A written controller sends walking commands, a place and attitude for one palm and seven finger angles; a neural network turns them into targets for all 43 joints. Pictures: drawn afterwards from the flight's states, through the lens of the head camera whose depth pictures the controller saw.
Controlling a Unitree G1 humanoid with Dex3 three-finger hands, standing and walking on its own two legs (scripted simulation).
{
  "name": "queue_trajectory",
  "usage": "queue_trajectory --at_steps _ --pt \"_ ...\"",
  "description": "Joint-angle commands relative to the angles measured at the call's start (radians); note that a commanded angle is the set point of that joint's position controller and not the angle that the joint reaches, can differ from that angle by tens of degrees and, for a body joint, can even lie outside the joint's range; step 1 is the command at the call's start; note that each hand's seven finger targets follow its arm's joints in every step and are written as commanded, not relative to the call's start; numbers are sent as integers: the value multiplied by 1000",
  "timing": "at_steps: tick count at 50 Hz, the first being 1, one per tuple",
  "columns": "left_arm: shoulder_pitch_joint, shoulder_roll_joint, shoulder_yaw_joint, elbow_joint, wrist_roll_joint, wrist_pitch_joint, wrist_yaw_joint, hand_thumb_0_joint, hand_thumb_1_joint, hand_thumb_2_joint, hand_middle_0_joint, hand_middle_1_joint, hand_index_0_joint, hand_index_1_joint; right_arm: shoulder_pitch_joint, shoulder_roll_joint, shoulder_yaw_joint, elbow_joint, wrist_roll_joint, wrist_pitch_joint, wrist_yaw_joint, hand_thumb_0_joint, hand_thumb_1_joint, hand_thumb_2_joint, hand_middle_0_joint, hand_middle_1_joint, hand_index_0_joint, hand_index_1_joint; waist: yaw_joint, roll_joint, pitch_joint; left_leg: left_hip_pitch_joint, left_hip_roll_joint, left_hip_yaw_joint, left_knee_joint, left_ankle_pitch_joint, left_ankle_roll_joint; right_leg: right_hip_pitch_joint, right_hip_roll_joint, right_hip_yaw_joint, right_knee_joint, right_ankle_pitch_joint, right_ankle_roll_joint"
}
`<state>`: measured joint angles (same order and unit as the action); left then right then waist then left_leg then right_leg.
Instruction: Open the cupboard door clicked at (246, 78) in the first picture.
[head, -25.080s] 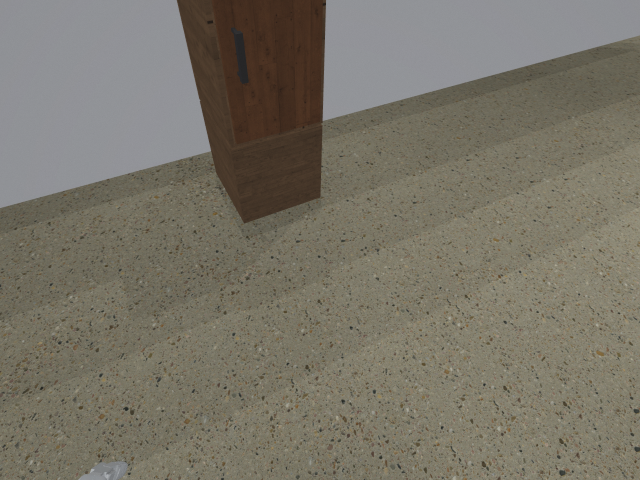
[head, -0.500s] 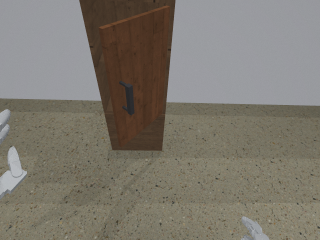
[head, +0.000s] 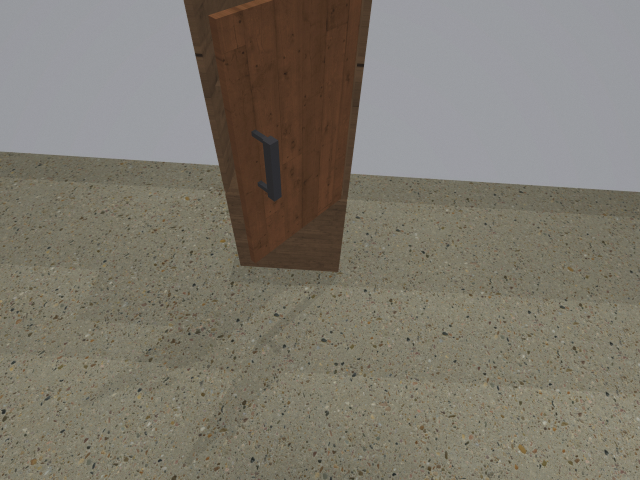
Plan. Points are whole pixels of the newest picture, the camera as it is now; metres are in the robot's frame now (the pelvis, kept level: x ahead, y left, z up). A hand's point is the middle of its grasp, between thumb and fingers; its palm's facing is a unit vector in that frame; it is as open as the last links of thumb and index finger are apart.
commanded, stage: let the arm hang, fingers relaxed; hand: left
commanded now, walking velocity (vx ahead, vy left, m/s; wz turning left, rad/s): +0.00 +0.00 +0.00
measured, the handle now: (266, 166) +0.67 +0.15 -0.04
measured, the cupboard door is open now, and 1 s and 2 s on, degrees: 50 50 50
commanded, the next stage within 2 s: look to check the result in 0.62 s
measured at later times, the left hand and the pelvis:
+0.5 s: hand out of the picture +0.07 +0.21 -0.16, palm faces -0.01 -0.96 -0.26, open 7.4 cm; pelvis +0.01 +0.01 +0.00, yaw -1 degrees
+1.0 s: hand out of the picture +0.06 +0.23 -0.16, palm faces -0.02 -0.95 -0.30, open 7.4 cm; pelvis +0.02 +0.01 +0.01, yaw -1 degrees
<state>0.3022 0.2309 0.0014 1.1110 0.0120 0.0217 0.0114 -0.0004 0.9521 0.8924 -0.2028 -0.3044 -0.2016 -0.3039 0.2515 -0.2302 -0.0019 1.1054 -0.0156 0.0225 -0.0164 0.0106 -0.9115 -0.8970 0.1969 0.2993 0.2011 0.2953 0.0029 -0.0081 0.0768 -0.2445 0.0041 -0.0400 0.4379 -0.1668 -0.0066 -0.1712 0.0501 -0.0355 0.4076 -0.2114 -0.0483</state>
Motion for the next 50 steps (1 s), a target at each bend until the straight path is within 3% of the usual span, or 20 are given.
queue_trajectory --at_steps 1,10,13,22,26,34,38,41,50 --pt "-40 147 32 -31 -5 -36 8 0 900 900 -200 -300 -200 -300 5 -129 -30 -34 -1 -22 -13 0 -900 -900 200 300 200 300 -10 34 -44 60 79 -65 -77 -24 44 -62 -141 150 -140 -101 -24" --pt "-48 154 35 -6 -4 -31 12 0 900 900 -200 -300 -200 -300 32 -125 -30 -4 -6 -24 -12 0 -900 -900 200 300 200 300 -7 1 -5 29 82 -79 -116 -65 47 -62 -137 138 -126 -133 -22" --pt "-54 152 37 -10 -3 -32 13 0 900 900 -200 -300 -200 -300 21 -121 -31 -3 -7 -27 -11 0 -900 -900 200 300 200 300 -4 23 -4 25 86 -85 -128 -62 49 -56 -138 136 -115 -114 -20" --pt "-97 162 43 -27 -1 -41 14 0 900 900 -200 -300 -200 -300 -14 -129 -33 -7 -7 -36 -8 0 -900 -900 200 300 200 300 -4 3 -21 48 87 -83 -126 18 45 -30 -144 138 -113 -38 -15" --pt "-109 169 45 -36 0 -44 13 0 900 900 -200 -300 -200 -300 -31 -142 -35 -13 -5 -38 -8 0 -900 -900 200 300 200 300 -4 32 -29 60 89 -79 -127 36 43 -22 -145 140 -114 -14 -13" --pt "-128 181 43 -34 -3 -50 13 0 900 900 -200 -300 -200 -300 -58 -161 -35 -12 -5 -41 -10 0 -900 -900 200 300 200 300 -8 24 -63 106 94 -73 -122 116 39 8 -154 138 -118 89 -10" --pt "-130 186 42 -25 -3 -47 12 0 900 900 -200 -300 -200 -300 -67 -167 -34 -10 -4 -38 -10 0 -900 -900 200 300 200 300 -8 23 -48 106 96 -77 -136 83 39 1 -151 141 -131 44 -10" --pt "-128 197 43 -23 -3 -51 12 0 900 900 -200 -300 -200 -300 -77 -181 -35 -13 -1 -39 -10 0 -900 -900 200 300 200 300 -6 20 -78 131 98 -71 -127 112 40 18 -154 140 -132 82 -8" --pt "-136 207 39 -15 -4 -50 13 0 900 900 -200 -300 -200 -300 -92 -195 -34 -9 -1 -39 -11 0 -900 -900 200 300 200 300 -9 23 -76 145 103 -75 -139 134 38 29 -157 142 -136 114 -7"
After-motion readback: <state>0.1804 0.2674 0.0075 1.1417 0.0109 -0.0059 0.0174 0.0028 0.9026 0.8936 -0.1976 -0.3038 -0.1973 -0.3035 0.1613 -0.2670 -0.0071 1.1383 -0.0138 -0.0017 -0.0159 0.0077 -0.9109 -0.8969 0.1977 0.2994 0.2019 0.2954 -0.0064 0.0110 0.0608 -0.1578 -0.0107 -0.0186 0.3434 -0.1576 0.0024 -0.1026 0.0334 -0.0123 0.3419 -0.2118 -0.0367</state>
